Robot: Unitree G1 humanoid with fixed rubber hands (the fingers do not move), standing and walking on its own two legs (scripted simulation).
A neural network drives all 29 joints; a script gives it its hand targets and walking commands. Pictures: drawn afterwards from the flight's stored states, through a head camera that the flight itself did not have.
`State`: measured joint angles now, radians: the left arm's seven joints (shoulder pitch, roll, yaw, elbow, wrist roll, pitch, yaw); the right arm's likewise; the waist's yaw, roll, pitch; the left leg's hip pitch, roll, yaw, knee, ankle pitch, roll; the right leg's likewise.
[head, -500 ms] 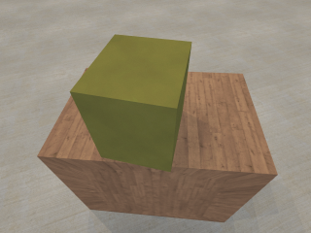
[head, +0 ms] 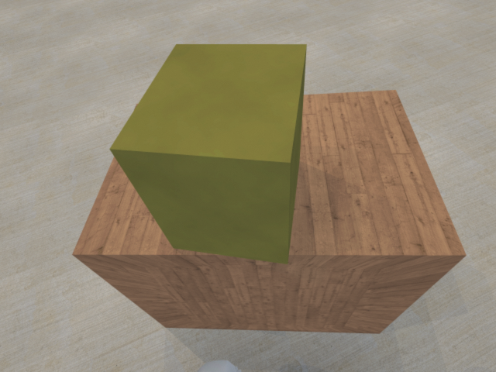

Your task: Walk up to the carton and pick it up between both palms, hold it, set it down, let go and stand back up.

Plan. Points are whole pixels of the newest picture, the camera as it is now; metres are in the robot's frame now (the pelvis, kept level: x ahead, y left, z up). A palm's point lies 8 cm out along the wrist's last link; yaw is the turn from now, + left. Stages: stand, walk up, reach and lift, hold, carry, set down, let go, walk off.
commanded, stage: walk up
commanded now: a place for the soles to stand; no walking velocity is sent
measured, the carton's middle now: (233, 156) +0.49 +0.04 +0.04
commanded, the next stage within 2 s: none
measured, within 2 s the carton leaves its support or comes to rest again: neither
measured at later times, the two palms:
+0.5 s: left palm out of the picture +0.13 +0.40 -0.12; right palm out of the picture +0.08 -0.10 -0.16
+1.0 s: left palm out of the picture +0.14 +0.44 -0.13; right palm out of the picture -0.03 -0.03 -0.13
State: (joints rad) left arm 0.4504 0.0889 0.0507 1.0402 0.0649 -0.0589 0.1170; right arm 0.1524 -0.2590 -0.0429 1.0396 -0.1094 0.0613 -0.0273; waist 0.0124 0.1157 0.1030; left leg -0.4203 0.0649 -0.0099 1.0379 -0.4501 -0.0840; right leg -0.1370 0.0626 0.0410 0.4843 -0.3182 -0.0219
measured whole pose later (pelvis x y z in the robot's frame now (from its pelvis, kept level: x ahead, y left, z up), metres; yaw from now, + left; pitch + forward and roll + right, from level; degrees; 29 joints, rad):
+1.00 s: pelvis +0.02 +0.22 +0.00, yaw -19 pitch -2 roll +2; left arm 0.28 0.24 -0.04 0.99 0.01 -0.02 0.02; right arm 0.27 -0.24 0.02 0.98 0.00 0.01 0.00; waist -0.01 -0.01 0.03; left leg -0.21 -0.02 0.12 0.47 -0.21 0.04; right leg -0.26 0.02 0.19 0.55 -0.25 0.04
